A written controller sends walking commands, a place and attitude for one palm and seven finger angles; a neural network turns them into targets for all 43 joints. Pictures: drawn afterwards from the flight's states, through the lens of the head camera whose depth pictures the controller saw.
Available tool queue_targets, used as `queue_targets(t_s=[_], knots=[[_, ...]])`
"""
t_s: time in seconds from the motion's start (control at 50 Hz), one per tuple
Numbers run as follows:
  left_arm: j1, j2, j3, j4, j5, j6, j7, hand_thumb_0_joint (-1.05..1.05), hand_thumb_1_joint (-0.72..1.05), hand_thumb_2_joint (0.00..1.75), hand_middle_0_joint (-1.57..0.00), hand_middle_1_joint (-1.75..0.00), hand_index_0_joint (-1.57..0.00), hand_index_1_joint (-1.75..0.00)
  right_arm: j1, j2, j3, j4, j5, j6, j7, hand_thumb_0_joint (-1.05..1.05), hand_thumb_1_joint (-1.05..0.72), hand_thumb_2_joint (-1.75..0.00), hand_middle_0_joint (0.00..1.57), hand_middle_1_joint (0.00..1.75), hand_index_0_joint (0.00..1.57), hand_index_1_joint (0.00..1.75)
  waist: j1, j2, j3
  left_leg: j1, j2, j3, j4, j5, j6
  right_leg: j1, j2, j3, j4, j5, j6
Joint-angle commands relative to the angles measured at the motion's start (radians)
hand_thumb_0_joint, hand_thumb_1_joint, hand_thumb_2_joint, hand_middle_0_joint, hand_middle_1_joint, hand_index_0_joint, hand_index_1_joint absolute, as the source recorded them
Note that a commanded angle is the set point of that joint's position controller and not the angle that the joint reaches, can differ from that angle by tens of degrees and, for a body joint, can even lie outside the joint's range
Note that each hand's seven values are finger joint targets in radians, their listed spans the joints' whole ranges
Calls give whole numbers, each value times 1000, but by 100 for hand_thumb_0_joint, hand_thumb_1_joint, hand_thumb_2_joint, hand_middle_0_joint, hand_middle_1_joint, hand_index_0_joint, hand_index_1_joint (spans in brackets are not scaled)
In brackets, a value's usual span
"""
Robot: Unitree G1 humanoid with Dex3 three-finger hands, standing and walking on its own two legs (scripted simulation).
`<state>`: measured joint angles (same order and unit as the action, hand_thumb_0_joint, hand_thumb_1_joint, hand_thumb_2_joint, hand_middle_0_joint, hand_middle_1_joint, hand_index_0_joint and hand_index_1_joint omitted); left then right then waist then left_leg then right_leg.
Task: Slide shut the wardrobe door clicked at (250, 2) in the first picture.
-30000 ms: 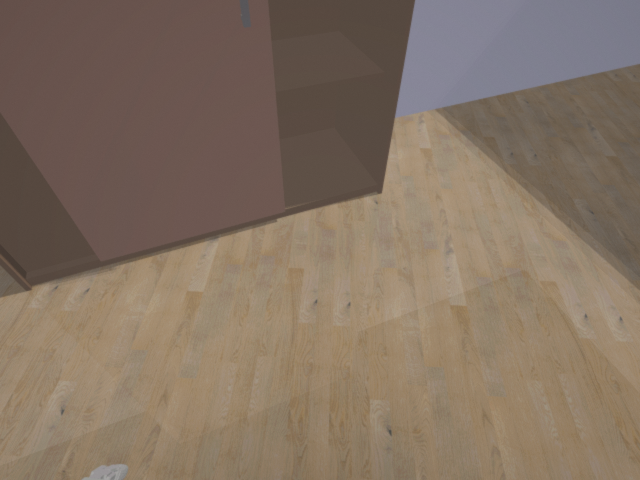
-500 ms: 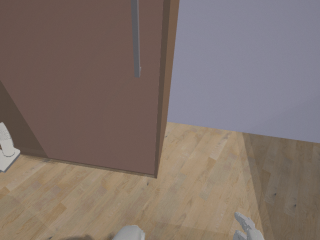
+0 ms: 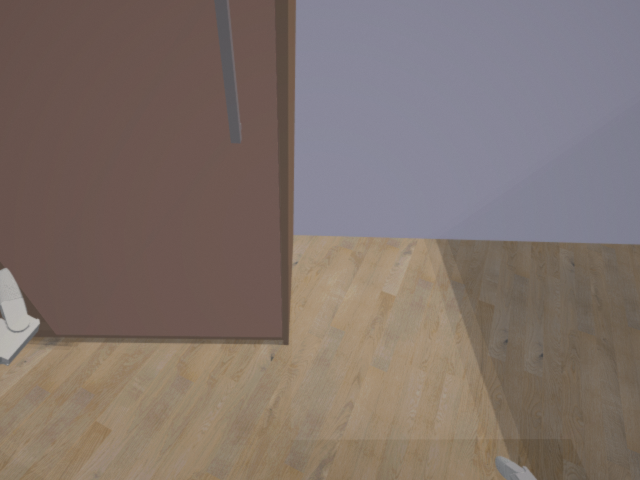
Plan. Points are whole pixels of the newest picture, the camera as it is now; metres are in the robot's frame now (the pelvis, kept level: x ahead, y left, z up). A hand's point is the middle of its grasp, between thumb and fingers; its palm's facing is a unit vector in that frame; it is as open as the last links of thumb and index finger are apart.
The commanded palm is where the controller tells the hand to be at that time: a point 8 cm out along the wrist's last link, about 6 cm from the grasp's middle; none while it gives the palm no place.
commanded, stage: stop stepping back and stand still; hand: left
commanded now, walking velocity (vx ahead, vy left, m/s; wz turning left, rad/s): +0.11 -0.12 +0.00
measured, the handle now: (229, 61) +0.71 +0.21 +0.22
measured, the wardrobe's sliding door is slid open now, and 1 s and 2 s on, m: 0.00 0.00 0.00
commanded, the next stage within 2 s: let the arm hang, fingers relaxed in 0.08 s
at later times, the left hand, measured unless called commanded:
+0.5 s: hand out of the picture +0.07 +0.17 -0.16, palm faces +0.11 -0.98 -0.17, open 6.8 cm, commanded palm none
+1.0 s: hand out of the picture +0.07 +0.22 -0.14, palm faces +0.03 -0.96 -0.26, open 7.3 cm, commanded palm none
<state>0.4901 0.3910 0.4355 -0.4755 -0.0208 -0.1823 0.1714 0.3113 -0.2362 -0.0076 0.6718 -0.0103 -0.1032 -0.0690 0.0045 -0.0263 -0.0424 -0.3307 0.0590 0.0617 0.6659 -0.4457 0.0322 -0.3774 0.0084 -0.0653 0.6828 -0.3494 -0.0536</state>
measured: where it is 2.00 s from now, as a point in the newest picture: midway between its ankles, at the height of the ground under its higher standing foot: outside the picture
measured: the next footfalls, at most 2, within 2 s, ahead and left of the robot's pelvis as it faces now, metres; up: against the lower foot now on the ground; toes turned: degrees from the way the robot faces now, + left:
none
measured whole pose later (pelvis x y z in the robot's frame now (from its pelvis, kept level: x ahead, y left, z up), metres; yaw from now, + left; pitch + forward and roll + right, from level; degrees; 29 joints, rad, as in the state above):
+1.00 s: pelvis +0.03 +0.01 +0.03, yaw +1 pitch -1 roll +0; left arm 0.15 0.22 0.01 1.15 0.01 0.00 0.02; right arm 0.18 -0.21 0.00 1.11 -0.02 0.01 -0.01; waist 0.00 0.02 0.05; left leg -0.17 0.02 0.12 0.38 -0.19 0.02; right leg -0.14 -0.06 -0.11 0.37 -0.21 0.02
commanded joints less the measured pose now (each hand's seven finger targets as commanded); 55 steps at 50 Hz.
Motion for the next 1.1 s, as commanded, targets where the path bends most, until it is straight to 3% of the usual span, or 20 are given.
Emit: queue_targets(t_s=[0.0, 0.02, 0.04, 0.1, 0.12, 0.14, 0.16, 0.18, 0.2, 0.22, 0.26, 0.3, 0.34, 0.36, 0.4, 0.44, 0.46, 0.5, 0.7, 1.08], knots=[[-208, 235, 121, -250, 22, -103, 17, 0, 90, 90, -20, -30, -20, -30, -149, -104, -41, -171, -8, -89, -10, 0, -90, -90, 20, 30, 20, 30, -24, 294, 69, 35, 334, -571, -551, -238, 180, -201, -6, 80, 416, -127, 45], [-136, 225, 117, -201, 31, -89, 6, 0, 90, 90, -20, -30, -20, -30, -151, -104, -49, -161, -7, -84, 2, 0, -90, -90, 20, 30, 20, 30, -13, 201, 73, -38, 306, -504, -520, -248, 165, -138, -36, 90, 404, -94, 48], [-90, 209, 110, -202, 29, -77, 3, 0, 90, 90, -20, -30, -20, -30, -155, -88, -42, -159, -6, -80, 11, 0, -90, -90, 20, 30, 20, 30, -8, 186, 75, -81, 278, -410, -485, -191, 153, -61, -49, 70, 302, -93, 54], [-3, 197, 110, -225, 26, -62, 9, 0, 90, 90, -20, -30, -20, -30, -153, -92, -32, -180, 1, -69, 15, 0, -90, -90, 20, 30, 20, 30, 6, 249, 40, -178, 184, -173, -373, -147, 66, 230, -4, -52, -56, -61, 52], [8, 195, 108, -216, 27, -56, 8, 0, 90, 90, -20, -30, -20, -30, -150, -95, -36, -190, 0, -61, 15, 0, -90, -90, 20, 30, 20, 30, 1, 217, 23, -209, 138, -111, -306, -148, 37, 300, -2, -46, -138, -46, 40], [-10, 208, 118, -208, 28, -55, 8, 0, 90, 90, -20, -30, -20, -30, -150, -90, -40, -198, -3, -53, 14, 0, -90, -90, 20, 30, 20, 30, 0, 96, 44, -248, 72, -42, -147, -112, 6, 293, -63, 63, -256, -88, 4], [45, -33, -295, 595, 78, 114, -130, 0, 90, 90, -20, -30, -20, -30, -144, -154, -62, 14, -7, -47, 78, 0, -90, -90, 20, 30, 20, 30, -19, -93, -6, -279, 4, 33, 158, 3, -53, 229, -332, 267, -223, 461, -29], [28, -42, -296, 624, 76, 175, -165, 0, 90, 90, -20, -30, -20, -30, -96, -44, -42, -22, -3, -2, 78, 0, -90, -90, 20, 30, 20, 30, -36, -125, -62, -224, 16, -20, 165, -97, -56, 222, -358, 282, -185, 713, -71], [-85, -36, -307, 643, 68, 182, -170, 0, 90, 90, -20, -30, -20, -30, -21, -37, -36, 6, 7, 38, 76, 0, -90, -90, 20, 30, 20, 30, -62, -182, -75, -147, 9, -18, 178, -123, -60, 125, -358, 261, -222, 422, -75], [-124, -52, -313, 671, 63, 186, -161, 0, 90, 90, -20, -30, -20, -30, 7, -74, -42, 9, -10, 69, 73, 0, -90, -90, 20, 30, 20, 30, -46, -271, -11, -155, 3, -12, 219, -60, -52, 96, -310, 210, -232, 355, -73], [-179, -37, -333, 789, 61, 189, -153, 0, 90, 90, -20, -30, -20, -30, -26, -92, -44, 3, -23, 101, 76, 0, -90, -90, 20, 30, 20, 30, -34, -328, 53, -134, -4, -1, 180, -29, -40, 96, -291, 143, -209, 510, -79], [-236, -21, -348, 915, 52, 196, -150, 0, 90, 90, -20, -30, -20, -30, -15, -82, -42, 39, -27, 123, 81, 0, -90, -90, 20, 30, 20, 30, -54, -213, 71, 9, -6, -2, -13, 151, -33, 51, -254, 92, -178, 438, -33], [-263, -51, -369, 1033, 44, 205, -157, 0, 90, 90, -20, -30, -20, -30, -46, -110, -31, 84, -37, 126, 77, 0, -90, -90, 20, 30, 20, 30, -33, 33, 97, 57, 89, -129, -181, 322, 5, -18, -134, 37, -169, 84, 53], [-269, -58, -378, 1093, 47, 209, -157, 0, 90, 90, -20, -30, -20, -30, -89, -127, -26, 103, -40, 128, 78, 0, -90, -90, 20, 30, 20, 30, -14, 96, 110, -20, 120, -153, -256, 148, 11, 27, -105, 30, -217, -84, 64], [-282, -47, -376, 1210, 44, 211, -160, 0, 90, 90, -20, -30, -20, -30, -83, -120, -20, 150, -37, 125, 72, 0, -90, -90, 20, 30, 20, 30, -13, 188, 148, -131, 111, -188, -369, -87, 13, 109, -86, 27, -213, -82, 58], [-222, -83, -369, 1312, 43, 194, -161, 0, 90, 90, -20, -30, -20, -30, -82, -95, -20, 188, -36, 120, 61, 0, -90, -90, 20, 30, 20, 30, 7, 183, 79, -82, 79, -133, -355, -45, 5, 174, -95, 42, -266, 2, 45], [-207, -98, -363, 1340, 43, 186, -158, 0, 90, 90, -20, -30, -20, -30, -71, -78, -24, 200, -36, 118, 57, 0, -90, -90, 20, 30, 20, 30, 2, 209, 33, -29, 66, -105, -332, 16, 2, 189, -107, 50, -294, 36, 36], [-220, -83, -375, 1393, 38, 174, -157, 0, 90, 90, -20, -30, -20, -30, -34, -61, -22, 236, -28, 117, 55, 0, -90, -90, 20, 30, 20, 30, -11, 149, -4, 45, 61, -80, -306, 116, -6, 199, -125, 63, -341, 90, 29], [-246, -43, -396, 1571, 33, 163, -149, 0, 90, 90, -20, -30, -20, -30, -16, -88, -25, 371, -12, 107, 45, 0, -90, -90, 20, 30, 20, 30, -16, 23, 45, 164, 80, -47, -324, 337, -10, 203, -143, 30, -369, 225, 33], [-344, 6, -385, 1569, 38, 155, -147, 0, 90, 90, -20, -30, -20, -30, -137, -147, -24, 400, -15, 94, 54, 0, -90, -90, 20, 30, 20, 30, -7, 47, 42, 194, 84, -66, -380, 417, -8, 254, -149, 34, -376, 268, 40]])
